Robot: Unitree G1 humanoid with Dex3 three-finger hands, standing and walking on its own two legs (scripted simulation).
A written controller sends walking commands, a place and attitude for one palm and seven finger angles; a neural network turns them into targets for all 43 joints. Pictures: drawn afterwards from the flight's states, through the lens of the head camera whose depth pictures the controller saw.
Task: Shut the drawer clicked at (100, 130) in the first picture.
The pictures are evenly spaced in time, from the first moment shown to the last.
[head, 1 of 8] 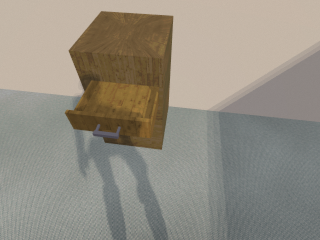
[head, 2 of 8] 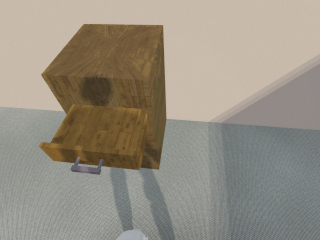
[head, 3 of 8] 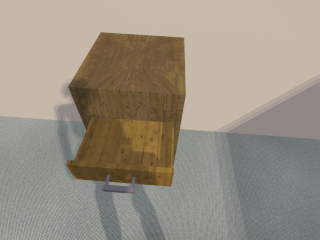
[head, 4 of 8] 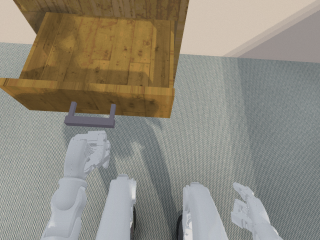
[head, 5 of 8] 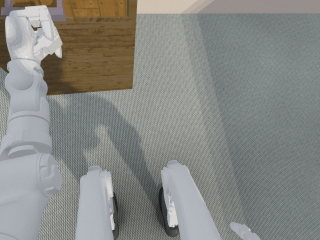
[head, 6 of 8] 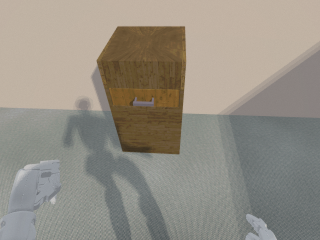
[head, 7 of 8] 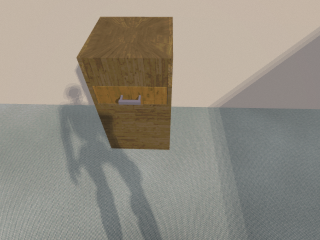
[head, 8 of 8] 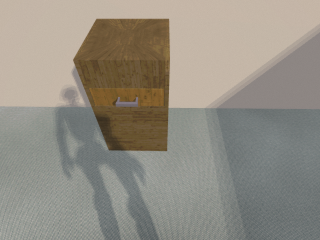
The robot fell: no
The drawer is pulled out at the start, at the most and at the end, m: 0.23 0.23 0.00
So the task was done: yes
